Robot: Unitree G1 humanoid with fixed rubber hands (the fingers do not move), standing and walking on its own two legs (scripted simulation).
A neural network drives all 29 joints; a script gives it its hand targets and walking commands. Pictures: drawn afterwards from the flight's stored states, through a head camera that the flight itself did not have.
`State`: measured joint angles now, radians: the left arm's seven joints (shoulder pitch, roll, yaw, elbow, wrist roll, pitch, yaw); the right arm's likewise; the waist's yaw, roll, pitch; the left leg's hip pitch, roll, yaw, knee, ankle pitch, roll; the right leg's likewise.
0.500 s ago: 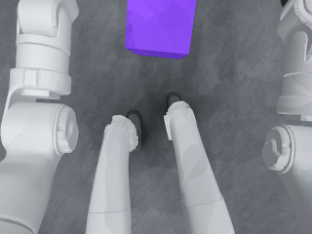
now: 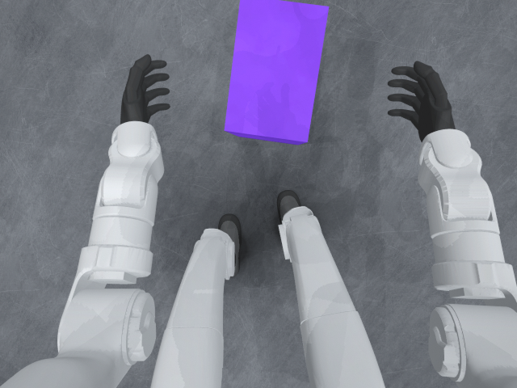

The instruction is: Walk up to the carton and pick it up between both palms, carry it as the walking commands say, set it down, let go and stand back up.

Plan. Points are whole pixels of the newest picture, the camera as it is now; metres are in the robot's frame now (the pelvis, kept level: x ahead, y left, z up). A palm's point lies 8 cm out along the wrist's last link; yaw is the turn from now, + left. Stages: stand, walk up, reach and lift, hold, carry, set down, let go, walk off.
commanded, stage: let go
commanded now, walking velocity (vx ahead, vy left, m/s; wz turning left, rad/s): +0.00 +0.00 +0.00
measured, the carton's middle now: (274, 84) +0.54 -0.07 -0.56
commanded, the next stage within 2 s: stand in 1.14 s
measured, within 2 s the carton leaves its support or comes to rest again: neither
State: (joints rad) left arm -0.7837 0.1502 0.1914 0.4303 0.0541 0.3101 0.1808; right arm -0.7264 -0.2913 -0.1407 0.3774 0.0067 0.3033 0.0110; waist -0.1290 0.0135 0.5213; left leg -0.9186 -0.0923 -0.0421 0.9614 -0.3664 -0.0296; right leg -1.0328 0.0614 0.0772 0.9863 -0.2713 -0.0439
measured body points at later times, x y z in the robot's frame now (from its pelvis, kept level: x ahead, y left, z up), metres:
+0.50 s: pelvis +0.07 +0.02 +0.06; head +0.13 +0.02 +0.51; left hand +0.31 +0.23 -0.03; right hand +0.25 -0.20 -0.02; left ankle +0.05 +0.14 -0.67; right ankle +0.10 -0.08 -0.67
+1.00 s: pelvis +0.11 +0.05 +0.07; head +0.13 +0.04 +0.52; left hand +0.29 +0.27 +0.00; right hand +0.27 -0.18 -0.02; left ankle +0.05 +0.14 -0.67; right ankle +0.10 -0.08 -0.67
